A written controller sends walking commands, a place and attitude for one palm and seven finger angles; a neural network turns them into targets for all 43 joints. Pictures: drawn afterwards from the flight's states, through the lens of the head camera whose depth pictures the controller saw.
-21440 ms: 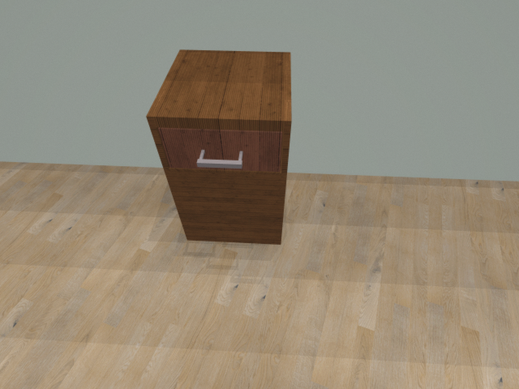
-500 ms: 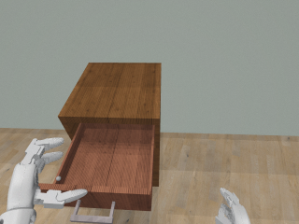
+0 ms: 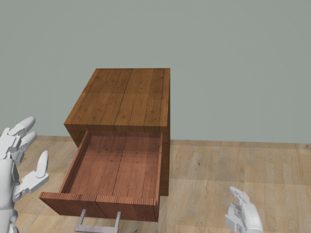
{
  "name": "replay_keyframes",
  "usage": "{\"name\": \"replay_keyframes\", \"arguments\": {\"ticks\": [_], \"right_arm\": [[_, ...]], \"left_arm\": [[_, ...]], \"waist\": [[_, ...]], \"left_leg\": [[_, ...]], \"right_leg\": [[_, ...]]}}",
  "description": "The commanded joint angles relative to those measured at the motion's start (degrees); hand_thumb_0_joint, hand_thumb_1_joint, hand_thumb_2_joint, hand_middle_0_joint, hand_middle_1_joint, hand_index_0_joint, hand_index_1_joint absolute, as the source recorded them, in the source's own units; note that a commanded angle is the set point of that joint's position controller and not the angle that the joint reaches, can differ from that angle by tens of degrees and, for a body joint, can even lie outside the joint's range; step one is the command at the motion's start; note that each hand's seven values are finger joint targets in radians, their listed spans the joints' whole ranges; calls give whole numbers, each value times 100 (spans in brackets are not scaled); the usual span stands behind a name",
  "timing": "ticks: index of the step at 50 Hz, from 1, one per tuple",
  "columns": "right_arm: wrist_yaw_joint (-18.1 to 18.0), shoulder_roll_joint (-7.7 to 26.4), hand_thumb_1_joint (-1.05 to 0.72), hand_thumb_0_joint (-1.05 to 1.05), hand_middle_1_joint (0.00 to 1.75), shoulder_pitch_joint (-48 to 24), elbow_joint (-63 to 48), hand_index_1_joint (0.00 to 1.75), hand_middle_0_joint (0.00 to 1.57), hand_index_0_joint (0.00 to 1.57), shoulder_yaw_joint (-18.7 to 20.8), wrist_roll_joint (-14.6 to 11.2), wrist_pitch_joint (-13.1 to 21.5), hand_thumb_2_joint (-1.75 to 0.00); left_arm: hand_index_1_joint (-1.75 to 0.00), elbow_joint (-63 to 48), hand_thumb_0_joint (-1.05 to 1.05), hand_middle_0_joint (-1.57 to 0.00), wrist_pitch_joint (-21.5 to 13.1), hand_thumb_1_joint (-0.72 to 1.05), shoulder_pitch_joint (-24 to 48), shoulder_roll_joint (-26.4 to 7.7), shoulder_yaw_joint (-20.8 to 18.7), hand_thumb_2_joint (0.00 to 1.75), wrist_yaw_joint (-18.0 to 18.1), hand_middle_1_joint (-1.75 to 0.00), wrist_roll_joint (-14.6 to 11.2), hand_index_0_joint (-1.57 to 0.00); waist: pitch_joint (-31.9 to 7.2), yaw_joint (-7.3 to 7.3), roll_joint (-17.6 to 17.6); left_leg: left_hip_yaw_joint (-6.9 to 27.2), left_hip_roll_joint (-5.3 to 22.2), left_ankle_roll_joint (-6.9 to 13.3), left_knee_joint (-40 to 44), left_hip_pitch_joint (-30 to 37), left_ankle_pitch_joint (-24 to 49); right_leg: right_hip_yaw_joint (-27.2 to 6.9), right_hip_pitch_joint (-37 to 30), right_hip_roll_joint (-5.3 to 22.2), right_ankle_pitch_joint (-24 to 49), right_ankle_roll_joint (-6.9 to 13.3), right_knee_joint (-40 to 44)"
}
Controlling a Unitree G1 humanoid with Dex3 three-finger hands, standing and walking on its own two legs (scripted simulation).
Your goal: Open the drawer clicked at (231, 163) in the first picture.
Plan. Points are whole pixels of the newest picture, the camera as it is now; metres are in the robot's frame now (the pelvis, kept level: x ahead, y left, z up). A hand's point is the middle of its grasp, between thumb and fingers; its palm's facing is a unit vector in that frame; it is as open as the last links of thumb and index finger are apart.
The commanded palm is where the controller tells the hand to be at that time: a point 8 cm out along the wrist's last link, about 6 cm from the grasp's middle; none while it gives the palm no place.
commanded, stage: draw the hand back to the body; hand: left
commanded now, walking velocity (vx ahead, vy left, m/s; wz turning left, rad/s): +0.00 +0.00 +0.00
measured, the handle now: (98, 222) +0.20 +0.24 -0.21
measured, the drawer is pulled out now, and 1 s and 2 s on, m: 0.29 0.29 0.29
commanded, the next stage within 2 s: step back with the hand held close in 0.16 s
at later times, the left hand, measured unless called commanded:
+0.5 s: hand (43, 183) +0.17 +0.24 +0.14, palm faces +0.30 -0.82 -0.48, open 7.4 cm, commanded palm +0.11 +0.28 +0.17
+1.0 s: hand (7, 214) +0.11 +0.27 +0.14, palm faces +0.33 -0.81 -0.48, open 7.4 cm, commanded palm +0.05 +0.31 +0.17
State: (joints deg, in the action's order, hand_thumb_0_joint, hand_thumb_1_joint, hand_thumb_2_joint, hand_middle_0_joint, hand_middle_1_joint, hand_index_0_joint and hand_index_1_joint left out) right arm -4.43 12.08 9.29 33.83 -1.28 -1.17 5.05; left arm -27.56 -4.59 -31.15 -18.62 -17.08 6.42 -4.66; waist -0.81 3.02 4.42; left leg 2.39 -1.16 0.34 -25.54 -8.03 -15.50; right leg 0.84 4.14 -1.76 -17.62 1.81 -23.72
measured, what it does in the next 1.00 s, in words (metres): shifts its weight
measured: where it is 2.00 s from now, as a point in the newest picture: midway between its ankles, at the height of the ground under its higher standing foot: outside the picture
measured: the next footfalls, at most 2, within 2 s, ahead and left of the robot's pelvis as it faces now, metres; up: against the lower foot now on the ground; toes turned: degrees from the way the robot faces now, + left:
right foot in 1.94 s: -0.25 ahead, -0.12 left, +0.00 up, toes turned -3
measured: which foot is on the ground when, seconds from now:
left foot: down 0.00-1.00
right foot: down 0.00-1.00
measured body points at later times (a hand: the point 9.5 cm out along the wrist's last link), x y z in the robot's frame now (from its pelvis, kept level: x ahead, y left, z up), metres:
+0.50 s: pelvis -0.02 +0.00 +0.00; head +0.01 -0.01 +0.45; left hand +0.15 +0.28 +0.17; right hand +0.17 -0.24 -0.09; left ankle -0.02 +0.12 -0.74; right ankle -0.05 -0.10 -0.74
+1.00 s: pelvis -0.07 +0.03 -0.01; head -0.04 +0.04 +0.44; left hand +0.09 +0.31 +0.17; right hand +0.13 -0.20 -0.08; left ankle -0.02 +0.12 -0.74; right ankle -0.05 -0.10 -0.74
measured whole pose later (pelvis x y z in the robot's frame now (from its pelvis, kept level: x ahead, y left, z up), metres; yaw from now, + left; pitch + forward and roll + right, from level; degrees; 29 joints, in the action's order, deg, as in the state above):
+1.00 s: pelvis -0.07 +0.03 -0.01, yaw +1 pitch +3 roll -2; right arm -3.4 11.7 8.4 29.8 -0.4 -1.3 1.4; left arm -36.2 -10.6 -39.0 -22.6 -21.5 7.4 -3.0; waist 1.0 0.5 0.5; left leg 2.7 -1.8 2.3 -32.4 -24.3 -11.4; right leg 1.8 19.4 -1.1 -13.0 -0.3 -29.2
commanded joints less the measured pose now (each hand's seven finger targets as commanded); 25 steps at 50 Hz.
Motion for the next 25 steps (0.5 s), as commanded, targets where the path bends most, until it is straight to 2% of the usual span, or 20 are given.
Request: {"name": "replay_keyframes", "arguments": {"ticks": [1, 2, 4, 5, 6, 7, 8, 13, 14, 15, 16, 17, 18, 19, 20, 22, 23, 25], "right_arm": [[-37, 544, -90, 0, 30, -734, -903, 30, 20, 20, 246, 25, 264, -90], [-45, 505, -90, 0, 30, -748, -985, 30, 20, 20, 231, -4, 277, -90], [-52, 515, -90, 0, 30, -770, -924, 30, 20, 20, 203, 46, 306, -90], [-63, 465, -90, 0, 30, -771, -982, 30, 20, 20, 197, 3, 320, -90], [-61, 510, -90, 0, 30, -760, -935, 30, 20, 20, 199, 35, 332, -90], [-67, 465, -90, 0, 30, -774, -962, 30, 20, 20, 190, 5, 346, -90], [-79, 491, -90, 0, 30, -778, -947, 30, 20, 20, 192, -2, 364, -90], [-64, 483, -90, 0, 30, -787, -872, 30, 20, 20, 226, -8, 347, -90], [-16, 707, -90, 0, 30, -635, -1013, 30, 20, 20, 282, 21, 182, -90], [18, 580, -90, 0, 30, -616, -841, 30, 20, 20, 291, 52, 61, -90], [48, 578, -90, 0, 30, -738, -923, 30, 20, 20, 334, 6, 1, -90], [79, 620, -90, 0, 30, -714, -921, 30, 20, 20, 335, 41, -91, -90], [91, 653, -90, 0, 30, -750, -1001, 30, 20, 20, 376, 44, -130, -90], [95, 639, -90, 0, 30, -767, -1005, 30, 20, 20, 406, 4, -166, -90], [120, 675, -90, 0, 30, -715, -1000, 30, 20, 20, 418, 31, -235, -90], [125, 698, -90, 0, 30, -732, -1061, 30, 20, 20, 462, 9, -298, -90], [106, 736, -90, 0, 30, -750, -1113, 30, 20, 20, 456, -1, -317, -90], [67, 677, -90, 0, 30, -767, -1150, 30, 20, 20, 459, -11, -335, -90]], "left_arm": [[-30, -997, 0, -20, -354, 90, 160, -1006, -660, 90, 60, -30, 13, -20], [-30, -1205, 0, -20, -365, 90, 200, -958, -549, 90, 55, -30, 2, -20], [-30, -1266, 0, -20, -392, 90, 273, -1090, -680, 90, 79, -30, 37, -20], [-30, -1330, 0, -20, -373, 90, 235, -1030, -597, 90, 93, -30, 2, -20], [-30, -1364, 0, -20, -394, 90, 222, -1148, -724, 90, 109, -30, 35, -20], [-30, -1398, 0, -20, -379, 90, 246, -1031, -598, 90, 104, -30, 11, -20], [-30, -1485, 0, -20, -363, 90, 332, -1120, -651, 90, 125, -30, 28, -20], [-30, -1123, 0, -20, -339, 90, 193, -955, -592, 90, 114, -30, 14, -20], [-30, -1651, 0, -20, -618, 90, 1006, -1873, -1527, 90, 166, -30, 55, -20], [-30, -854, 0, -20, -678, 90, 411, -1324, -1171, 90, 88, -30, 118, -20], [-30, -768, 0, -20, -661, 90, 117, -1091, -925, 90, 48, -30, 121, -20], [-30, -665, 0, -20, -687, 90, -108, -981, -833, 90, 23, -30, 145, -20], [-30, -884, 0, -20, -773, 90, -138, -968, -809, 90, -12, -30, 154, -20], [-30, -857, 0, -20, -777, 90, -353, -988, -856, 90, 0, -30, 132, -20], [-30, -943, 0, -20, -811, 90, -535, -907, -772, 90, -1, -30, 136, -20], [-30, -1274, 0, -20, -834, 90, -695, -1018, -862, 90, 41, -30, 120, -20], [-30, -1542, 0, -20, -853, 90, -666, -1158, -927, 90, 67, -30, 113, -20], [-30, -1716, 0, -20, -858, 90, -795, -1255, -1035, 90, 126, -30, 98, -20]], "waist": [[-431, 16, -444], [-514, -7, -301], [-477, 13, -109], [-494, -5, -164], [-558, 39, -71], [-482, -5, -113], [-461, 1, 152], [-211, -10, -227], [489, -177, -320], [474, -218, -685], [371, -222, -830], [253, -222, -901], [96, -224, -684], [-139, -228, -552], [-335, -224, -488], [-747, -235, -449], [-869, -245, -233], [-1037, -252, -363]], "left_leg": [[-228, 134, 150, 192, 495, 1796], [-228, 167, 147, 182, 525, 1827], [-235, 101, 137, 212, 568, 1795], [-201, 156, 134, 215, 520, 1792], [-223, 116, 138, 202, 570, 1854], [-219, 152, 130, 199, 553, 1880], [-229, 139, 104, 204, 554, 1863], [-205, 162, 110, 267, 503, 1787], [-17, 158, 206, 45, -75, 1302], [77, 158, 213, -64, -144, 1140], [72, 186, 209, -106, -82, 1128], [59, 177, 225, -156, -149, 1178], [26, 162, 229, -116, -123, 1319], [7, 217, 218, -72, -64, 1440], [8, 224, 235, -51, -89, 1540], [16, 277, 240, -18, -38, 1885], [21, 316, 240, 3, -55, 2093], [48, 357, 236, -10, -43, 2256]], "right_leg": [[105, 320, 202, 2161, -154, 455], [63, 227, 249, 2189, -152, 385], [87, 310, 205, 2135, -138, 535], [75, 223, 248, 2111, -137, 435], [88, 255, 214, 2179, -128, 505], [81, 232, 244, 2194, -136, 455], [48, 259, 238, 2143, -119, 506], [91, 344, 209, 2052, -131, 539], [-458, 970, 478, 2197, -165, 972], [-380, 962, 558, 2101, -146, 980], [-497, 952, 642, 2218, -145, 952], [-388, 877, 632, 2241, -175, 917], [-340, 830, 625, 2378, -179, 841], [-367, 712, 659, 2386, -182, 729], [-244, 619, 623, 2296, -207, 661], [-179, 432, 586, 2379, -234, 505], [-138, 387, 573, 2464, -234, 428], [-112, 393, 517, 2474, -265, 346]]}}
